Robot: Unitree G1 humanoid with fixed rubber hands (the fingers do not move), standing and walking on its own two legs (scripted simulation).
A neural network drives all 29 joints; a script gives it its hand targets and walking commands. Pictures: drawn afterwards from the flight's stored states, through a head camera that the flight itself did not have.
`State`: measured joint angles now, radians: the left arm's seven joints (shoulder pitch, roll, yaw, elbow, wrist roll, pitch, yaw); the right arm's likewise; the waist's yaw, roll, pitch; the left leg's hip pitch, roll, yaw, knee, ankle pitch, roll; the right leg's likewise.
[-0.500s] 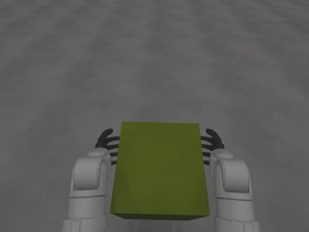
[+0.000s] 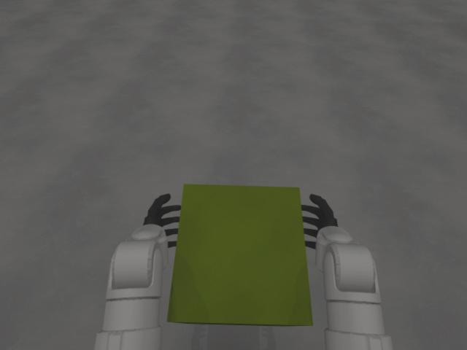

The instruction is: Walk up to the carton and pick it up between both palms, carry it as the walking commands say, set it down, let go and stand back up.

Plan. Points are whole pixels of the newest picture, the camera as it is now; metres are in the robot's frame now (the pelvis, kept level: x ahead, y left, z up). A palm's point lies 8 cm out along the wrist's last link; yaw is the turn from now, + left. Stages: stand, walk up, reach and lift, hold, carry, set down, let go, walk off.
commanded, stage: carry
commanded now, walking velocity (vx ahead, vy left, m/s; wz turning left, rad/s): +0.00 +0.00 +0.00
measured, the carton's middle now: (238, 262) +0.29 +0.00 -0.04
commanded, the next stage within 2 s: none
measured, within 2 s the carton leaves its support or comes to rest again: neither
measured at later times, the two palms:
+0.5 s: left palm (159, 226) +0.30 +0.14 +0.07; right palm (326, 229) +0.30 -0.15 +0.06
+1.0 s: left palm (162, 232) +0.29 +0.13 +0.07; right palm (332, 234) +0.29 -0.16 +0.06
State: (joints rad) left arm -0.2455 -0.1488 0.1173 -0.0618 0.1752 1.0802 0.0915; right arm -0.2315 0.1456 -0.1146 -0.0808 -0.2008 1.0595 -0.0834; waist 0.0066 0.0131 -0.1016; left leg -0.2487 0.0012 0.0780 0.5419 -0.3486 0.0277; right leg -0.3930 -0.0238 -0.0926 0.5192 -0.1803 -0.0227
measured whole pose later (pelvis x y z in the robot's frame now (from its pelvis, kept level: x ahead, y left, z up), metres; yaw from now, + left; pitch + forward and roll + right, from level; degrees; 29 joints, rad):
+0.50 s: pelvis +0.02 -0.01 +0.00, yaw +0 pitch +3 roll +0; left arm -0.24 -0.15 0.12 -0.07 0.17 1.05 0.10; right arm -0.23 0.14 -0.11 -0.08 -0.19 1.04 -0.09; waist 0.00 0.02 -0.09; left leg -0.21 0.01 0.07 0.54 -0.37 0.02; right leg -0.37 -0.02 -0.10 0.54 -0.22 -0.03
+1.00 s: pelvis +0.01 -0.02 +0.00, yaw +1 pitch +2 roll +0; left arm -0.22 -0.14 0.13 -0.02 0.17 0.98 0.09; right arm -0.21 0.14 -0.10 -0.02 -0.19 0.97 -0.08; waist -0.01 0.02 -0.10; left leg -0.20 0.02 0.06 0.53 -0.36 0.00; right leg -0.35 -0.01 -0.11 0.52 -0.20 -0.04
